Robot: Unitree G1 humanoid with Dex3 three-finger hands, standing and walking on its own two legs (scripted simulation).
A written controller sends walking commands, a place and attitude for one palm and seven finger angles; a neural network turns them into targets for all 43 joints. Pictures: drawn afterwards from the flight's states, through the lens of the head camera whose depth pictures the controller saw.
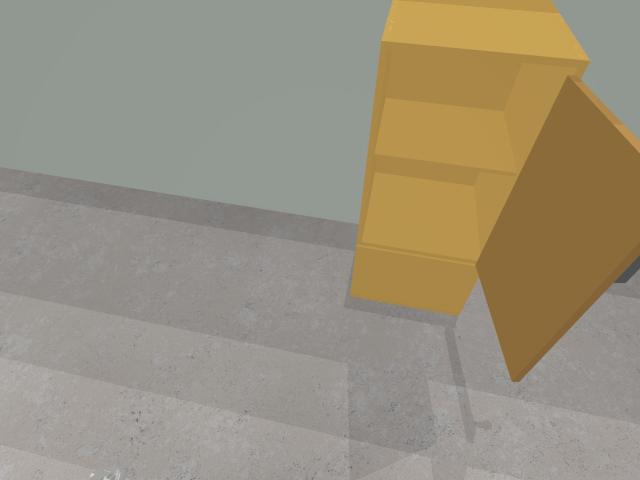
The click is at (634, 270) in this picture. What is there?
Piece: cupboard door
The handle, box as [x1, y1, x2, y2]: [614, 255, 639, 282]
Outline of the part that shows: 639,255 614,282 625,282 639,268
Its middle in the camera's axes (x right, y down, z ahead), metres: +0.52 +0.03 +0.66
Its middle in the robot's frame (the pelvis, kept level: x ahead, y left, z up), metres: +0.50 -0.49 -0.02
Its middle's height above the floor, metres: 0.75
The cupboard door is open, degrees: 100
